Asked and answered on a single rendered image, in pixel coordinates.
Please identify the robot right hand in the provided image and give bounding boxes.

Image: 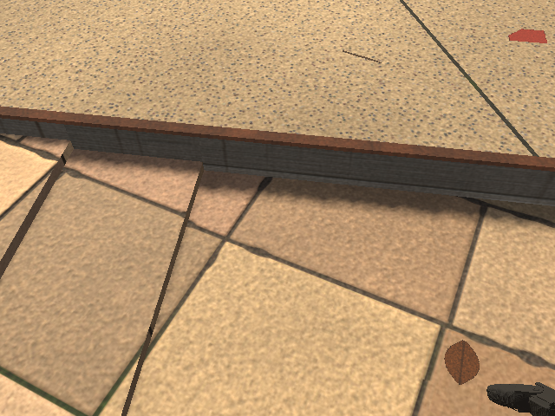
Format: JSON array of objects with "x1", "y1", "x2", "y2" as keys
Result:
[{"x1": 486, "y1": 382, "x2": 555, "y2": 416}]

